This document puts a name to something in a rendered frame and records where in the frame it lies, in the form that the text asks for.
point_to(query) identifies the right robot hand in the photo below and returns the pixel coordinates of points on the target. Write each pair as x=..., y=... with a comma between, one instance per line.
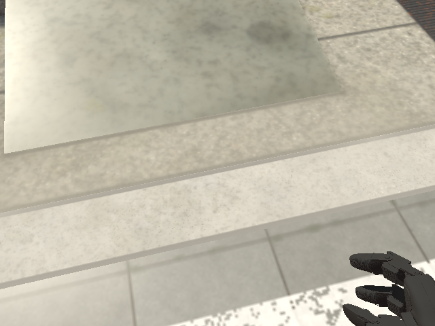
x=414, y=304

